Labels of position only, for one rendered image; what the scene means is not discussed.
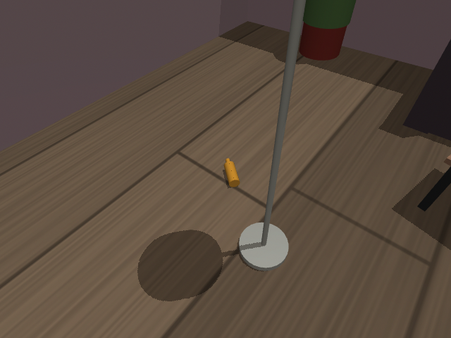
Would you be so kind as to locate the floor lamp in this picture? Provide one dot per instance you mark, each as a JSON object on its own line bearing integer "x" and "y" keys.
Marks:
{"x": 264, "y": 246}

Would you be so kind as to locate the sofa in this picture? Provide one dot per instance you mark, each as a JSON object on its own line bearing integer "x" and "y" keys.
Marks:
{"x": 431, "y": 112}

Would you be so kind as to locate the bottle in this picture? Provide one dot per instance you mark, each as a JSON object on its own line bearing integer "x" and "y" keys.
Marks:
{"x": 231, "y": 173}

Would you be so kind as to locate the coffee table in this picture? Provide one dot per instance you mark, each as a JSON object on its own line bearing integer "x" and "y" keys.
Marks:
{"x": 438, "y": 189}

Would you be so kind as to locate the potted plant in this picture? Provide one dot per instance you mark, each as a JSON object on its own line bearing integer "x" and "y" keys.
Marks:
{"x": 325, "y": 23}

